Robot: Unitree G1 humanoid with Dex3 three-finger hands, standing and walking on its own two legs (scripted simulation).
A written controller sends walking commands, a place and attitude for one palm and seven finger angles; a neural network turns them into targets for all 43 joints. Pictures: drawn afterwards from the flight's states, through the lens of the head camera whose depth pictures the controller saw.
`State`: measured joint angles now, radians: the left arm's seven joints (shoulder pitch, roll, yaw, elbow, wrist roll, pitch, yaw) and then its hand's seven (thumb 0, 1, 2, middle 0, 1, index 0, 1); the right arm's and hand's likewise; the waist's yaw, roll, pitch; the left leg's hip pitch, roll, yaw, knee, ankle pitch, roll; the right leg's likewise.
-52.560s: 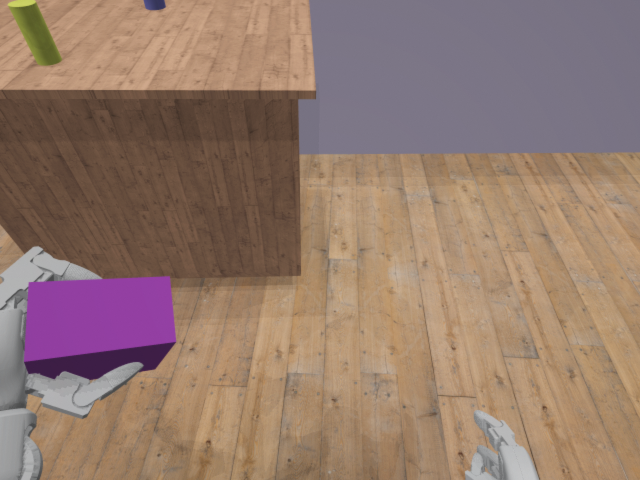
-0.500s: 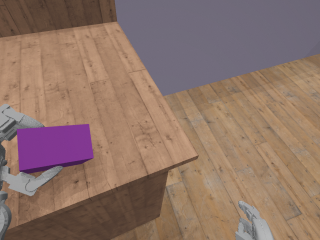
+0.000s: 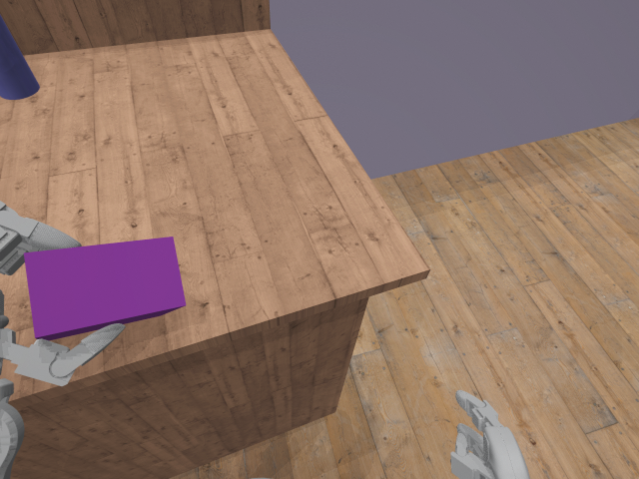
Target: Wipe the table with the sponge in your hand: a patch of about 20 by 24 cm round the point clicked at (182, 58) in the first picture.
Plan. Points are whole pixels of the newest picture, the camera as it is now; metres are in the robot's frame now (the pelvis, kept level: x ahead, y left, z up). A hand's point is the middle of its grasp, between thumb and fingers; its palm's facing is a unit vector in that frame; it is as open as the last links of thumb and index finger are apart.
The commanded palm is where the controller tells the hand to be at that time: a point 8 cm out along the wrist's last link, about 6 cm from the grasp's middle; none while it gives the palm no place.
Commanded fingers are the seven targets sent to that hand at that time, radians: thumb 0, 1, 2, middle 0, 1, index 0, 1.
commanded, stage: come to a stop and stand still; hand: left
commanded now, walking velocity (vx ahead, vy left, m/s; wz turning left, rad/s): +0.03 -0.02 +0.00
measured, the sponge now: (125, 287) +0.24 +0.22 +0.15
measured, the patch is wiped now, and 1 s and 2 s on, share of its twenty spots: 1.00 1.00 1.00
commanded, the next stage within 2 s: look again from close up in 1.18 s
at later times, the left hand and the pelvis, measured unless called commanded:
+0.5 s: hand (52, 292) +0.21 +0.26 +0.18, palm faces +0.39 -0.84 -0.37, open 10.3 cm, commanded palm +0.16 +0.29 +0.19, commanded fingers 0.00 0.10 1.30 -1.20 -1.60 -1.20 -1.60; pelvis -0.01 +0.01 +0.02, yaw -1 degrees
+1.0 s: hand (91, 257) +0.25 +0.25 +0.19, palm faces +0.43 -0.84 -0.34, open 10.3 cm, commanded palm +0.18 +0.27 +0.19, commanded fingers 0.00 0.10 1.30 -1.20 -1.60 -1.20 -1.60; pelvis +0.02 -0.01 +0.01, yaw +0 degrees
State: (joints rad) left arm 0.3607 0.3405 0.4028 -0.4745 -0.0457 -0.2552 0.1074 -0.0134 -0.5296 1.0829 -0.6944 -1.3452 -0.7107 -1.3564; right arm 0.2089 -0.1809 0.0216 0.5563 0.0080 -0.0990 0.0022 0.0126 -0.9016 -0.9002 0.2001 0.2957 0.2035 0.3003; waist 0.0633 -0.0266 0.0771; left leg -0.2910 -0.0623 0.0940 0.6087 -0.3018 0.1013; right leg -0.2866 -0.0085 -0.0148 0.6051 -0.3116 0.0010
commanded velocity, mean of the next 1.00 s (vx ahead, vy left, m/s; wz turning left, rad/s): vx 0.00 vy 0.00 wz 0.00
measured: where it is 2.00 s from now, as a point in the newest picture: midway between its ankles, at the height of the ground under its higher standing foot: outside the picture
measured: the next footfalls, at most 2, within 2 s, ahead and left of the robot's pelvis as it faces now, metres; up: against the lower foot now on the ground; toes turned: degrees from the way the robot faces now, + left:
none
